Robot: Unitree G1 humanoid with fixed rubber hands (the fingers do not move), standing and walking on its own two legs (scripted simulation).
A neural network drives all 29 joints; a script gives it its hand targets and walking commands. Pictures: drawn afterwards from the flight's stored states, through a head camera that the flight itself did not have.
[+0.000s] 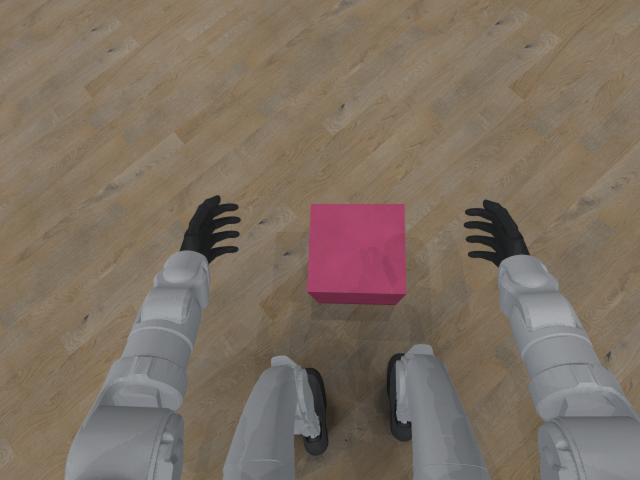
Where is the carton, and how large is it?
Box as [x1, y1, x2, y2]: [307, 204, 405, 304]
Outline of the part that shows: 311,204 307,291 318,302 395,304 405,294 404,205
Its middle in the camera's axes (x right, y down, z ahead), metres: +0.09 +0.05 +0.96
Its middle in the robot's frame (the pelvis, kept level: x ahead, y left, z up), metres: +0.47 -0.01 -0.55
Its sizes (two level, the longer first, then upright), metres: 0.210 0.200 0.250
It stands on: the floor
